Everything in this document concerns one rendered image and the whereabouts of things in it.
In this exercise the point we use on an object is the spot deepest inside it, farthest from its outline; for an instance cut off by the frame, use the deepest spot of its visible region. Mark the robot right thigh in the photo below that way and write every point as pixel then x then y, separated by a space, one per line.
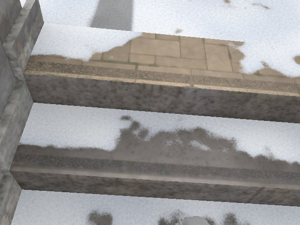
pixel 195 220

